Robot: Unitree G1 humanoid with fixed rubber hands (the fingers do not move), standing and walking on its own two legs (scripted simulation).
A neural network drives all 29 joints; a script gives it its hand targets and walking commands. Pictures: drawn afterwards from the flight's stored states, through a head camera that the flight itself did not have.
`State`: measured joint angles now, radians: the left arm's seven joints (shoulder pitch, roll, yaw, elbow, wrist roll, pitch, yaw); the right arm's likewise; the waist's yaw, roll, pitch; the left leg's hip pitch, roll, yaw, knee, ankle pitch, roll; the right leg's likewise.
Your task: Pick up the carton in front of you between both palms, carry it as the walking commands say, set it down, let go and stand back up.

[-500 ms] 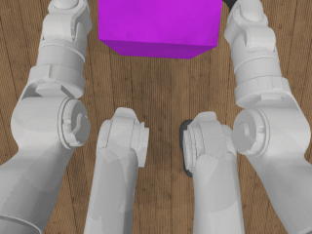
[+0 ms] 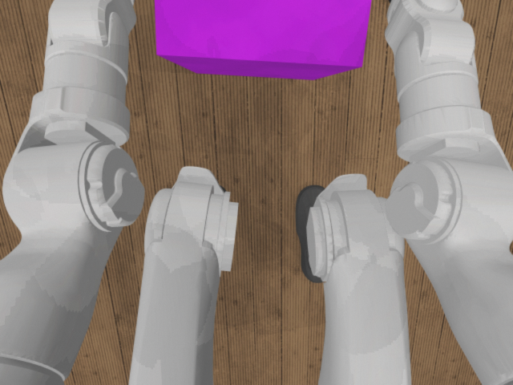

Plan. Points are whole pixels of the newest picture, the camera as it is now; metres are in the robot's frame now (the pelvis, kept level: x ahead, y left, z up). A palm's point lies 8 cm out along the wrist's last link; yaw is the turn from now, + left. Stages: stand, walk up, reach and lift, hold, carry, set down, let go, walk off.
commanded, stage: set down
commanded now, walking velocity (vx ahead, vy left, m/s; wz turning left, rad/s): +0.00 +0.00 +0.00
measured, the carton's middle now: out of the picture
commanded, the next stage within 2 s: let go in 1.46 s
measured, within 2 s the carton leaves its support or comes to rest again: neither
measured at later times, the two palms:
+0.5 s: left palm out of the picture +0.56 +0.22 -0.16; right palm out of the picture +0.56 -0.17 -0.16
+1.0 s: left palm out of the picture +0.56 +0.22 +0.01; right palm out of the picture +0.57 -0.17 +0.01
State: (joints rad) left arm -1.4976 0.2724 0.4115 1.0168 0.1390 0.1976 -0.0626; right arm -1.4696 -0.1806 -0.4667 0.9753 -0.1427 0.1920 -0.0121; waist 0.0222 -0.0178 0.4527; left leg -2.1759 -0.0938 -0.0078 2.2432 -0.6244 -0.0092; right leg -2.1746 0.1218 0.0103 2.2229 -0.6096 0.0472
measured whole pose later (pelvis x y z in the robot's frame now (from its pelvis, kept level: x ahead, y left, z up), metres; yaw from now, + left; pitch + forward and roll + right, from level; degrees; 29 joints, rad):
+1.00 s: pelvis +0.01 +0.00 +0.11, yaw +0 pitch +46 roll -2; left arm -1.36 0.40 0.22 0.99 -0.09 0.18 0.03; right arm -1.33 -0.28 -0.26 0.92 0.08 0.19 -0.12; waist 0.00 -0.01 0.07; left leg -2.07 -0.06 -0.02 1.81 -0.53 0.01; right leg -2.06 0.07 0.00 1.79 -0.52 0.01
